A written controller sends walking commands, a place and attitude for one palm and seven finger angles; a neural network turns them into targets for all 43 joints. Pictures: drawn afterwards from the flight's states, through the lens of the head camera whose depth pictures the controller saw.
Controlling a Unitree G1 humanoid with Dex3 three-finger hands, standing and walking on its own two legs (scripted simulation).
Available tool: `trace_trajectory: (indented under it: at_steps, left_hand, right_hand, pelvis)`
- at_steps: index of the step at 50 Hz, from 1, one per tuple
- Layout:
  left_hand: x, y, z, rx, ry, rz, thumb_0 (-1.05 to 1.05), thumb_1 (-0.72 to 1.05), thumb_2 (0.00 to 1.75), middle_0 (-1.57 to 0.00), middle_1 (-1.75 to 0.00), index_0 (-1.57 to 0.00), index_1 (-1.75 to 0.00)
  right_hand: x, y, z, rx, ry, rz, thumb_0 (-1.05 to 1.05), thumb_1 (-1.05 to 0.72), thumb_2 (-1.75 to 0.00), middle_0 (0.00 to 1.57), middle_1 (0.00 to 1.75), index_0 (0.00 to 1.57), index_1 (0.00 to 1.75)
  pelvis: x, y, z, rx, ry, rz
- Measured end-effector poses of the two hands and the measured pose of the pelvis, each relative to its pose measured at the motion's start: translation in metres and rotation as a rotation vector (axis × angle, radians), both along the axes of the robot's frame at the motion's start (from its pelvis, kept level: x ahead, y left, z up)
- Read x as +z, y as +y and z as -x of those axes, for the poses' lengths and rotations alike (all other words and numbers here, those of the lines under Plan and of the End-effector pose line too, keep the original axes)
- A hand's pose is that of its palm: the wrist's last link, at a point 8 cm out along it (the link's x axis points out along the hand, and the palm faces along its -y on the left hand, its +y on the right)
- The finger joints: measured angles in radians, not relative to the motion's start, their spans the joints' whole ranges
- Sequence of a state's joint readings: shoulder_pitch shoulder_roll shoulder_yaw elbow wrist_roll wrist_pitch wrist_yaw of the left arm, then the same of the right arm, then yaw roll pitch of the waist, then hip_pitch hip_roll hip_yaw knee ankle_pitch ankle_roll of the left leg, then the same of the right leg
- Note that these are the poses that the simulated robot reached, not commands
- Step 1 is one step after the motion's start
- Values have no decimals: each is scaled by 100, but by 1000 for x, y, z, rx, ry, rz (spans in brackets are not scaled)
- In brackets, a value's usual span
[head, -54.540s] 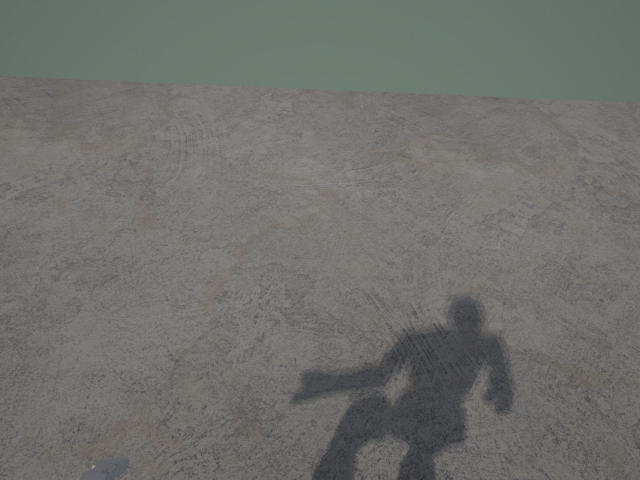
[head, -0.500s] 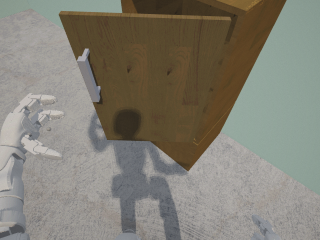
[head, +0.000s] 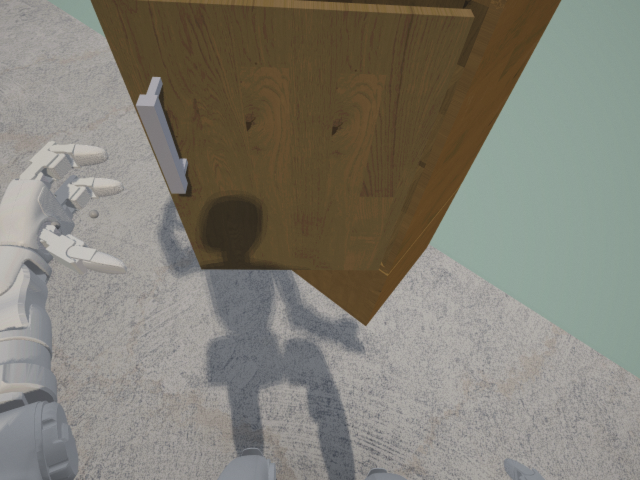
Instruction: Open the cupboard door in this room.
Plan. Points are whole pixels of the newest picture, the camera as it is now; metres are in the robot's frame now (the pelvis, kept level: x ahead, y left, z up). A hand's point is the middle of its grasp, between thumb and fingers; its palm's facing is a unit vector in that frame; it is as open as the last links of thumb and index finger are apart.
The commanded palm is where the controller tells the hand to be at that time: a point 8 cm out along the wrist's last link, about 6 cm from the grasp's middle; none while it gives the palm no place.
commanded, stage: move the hooked fingers beside the handle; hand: left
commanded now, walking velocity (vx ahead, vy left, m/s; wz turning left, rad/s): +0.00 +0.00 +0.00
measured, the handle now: (168, 139) +0.54 +0.22 +0.08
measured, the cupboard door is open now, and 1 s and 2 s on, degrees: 40 40 40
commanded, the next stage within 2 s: slide the fingers in behind the handle in 1.50 s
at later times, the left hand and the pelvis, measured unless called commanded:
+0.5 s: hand (108, 179) +0.46 +0.27 +0.09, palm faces +0.05 -1.00 -0.02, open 14.0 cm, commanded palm +0.44 +0.32 +0.08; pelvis -0.01 +0.00 -0.01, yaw -1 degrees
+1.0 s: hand (110, 164) +0.49 +0.28 +0.08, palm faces +0.03 -1.00 -0.01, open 14.0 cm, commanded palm +0.47 +0.32 +0.08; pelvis +0.00 +0.00 -0.02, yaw -2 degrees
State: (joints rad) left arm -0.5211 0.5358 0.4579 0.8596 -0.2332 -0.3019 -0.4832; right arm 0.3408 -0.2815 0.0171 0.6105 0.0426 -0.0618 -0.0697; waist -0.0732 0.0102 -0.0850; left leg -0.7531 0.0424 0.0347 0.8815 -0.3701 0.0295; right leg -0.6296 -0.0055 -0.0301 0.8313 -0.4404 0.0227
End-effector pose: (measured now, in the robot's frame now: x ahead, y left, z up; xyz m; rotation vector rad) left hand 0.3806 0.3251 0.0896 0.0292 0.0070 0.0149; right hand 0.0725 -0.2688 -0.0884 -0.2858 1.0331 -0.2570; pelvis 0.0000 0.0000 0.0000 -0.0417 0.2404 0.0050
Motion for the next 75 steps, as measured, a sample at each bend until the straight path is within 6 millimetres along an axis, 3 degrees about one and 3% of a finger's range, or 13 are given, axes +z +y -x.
trace_trajectory:
  at_steps: [14, 21, 30, 40, 48, 58, 67, 75]
  left_hand:
    - [-1, -5, -22, 19, 8, -2, -1, -50, 30, -30, -120, -30, -120]
    - [1, -8, -42, 25, 13, 10, -1, -50, 30, -30, -120, -30, -120]
    - [6, 7, -60, 43, 6, 8, -1, -50, 30, -30, -120, -30, -120]
    - [-2, 12, -81, 2, 25, 15, -1, -50, 30, -30, -120, -30, -120]
    - [-13, 9, -89, 2, 33, 22, -1, -50, 30, -30, -120, -30, -120]
    - [-3, 19, -85, 16, 22, 12, -1, -50, 30, -30, -120, -30, -120]
    - [-15, 15, -80, 5, 30, 21, -1, -50, 30, -30, -120, -30, -120]
    - [-6, 10, -75, 13, -3, 30, -1, -50, 30, -30, -120, -30, -120]
  right_hand:
    - [-8, 4, 20, -14, 86, -13, 0, -90, -90, 21, 30, 21, 30]
    - [-11, -4, 40, -45, 143, 5, 0, -90, -90, 21, 30, 21, 30]
    - [-10, -16, 74, -104, 230, 35, 0, -90, -90, 21, 30, 21, 30]
    - [-9, -15, 97, -129, 326, 62, 0, -90, -90, 21, 30, 21, 30]
    - [-11, -2, 95, -138, 332, 39, 0, -90, -90, 21, 30, 21, 30]
    - [-12, 12, 76, -124, 291, 3, 0, -90, -90, 21, 30, 21, 30]
    - [-13, 10, 61, -84, 273, 20, 0, -90, -90, 21, 30, 21, 30]
    - [-10, 6, 57, -89, 251, 22, 0, -90, -90, 21, 30, 21, 30]
  pelvis:
    - [-4, 2, 3, 1, 18, 4]
    - [-7, -3, 7, -2, 37, 6]
    - [-13, -7, 9, -16, 72, 12]
    - [-19, -4, 10, -17, 119, 27]
    - [-20, 3, 5, -27, 132, 31]
    - [-16, 9, -3, -28, 115, 34]
    - [-17, 11, -1, -19, 115, 34]
    - [-16, 9, -1, -17, 98, 34]
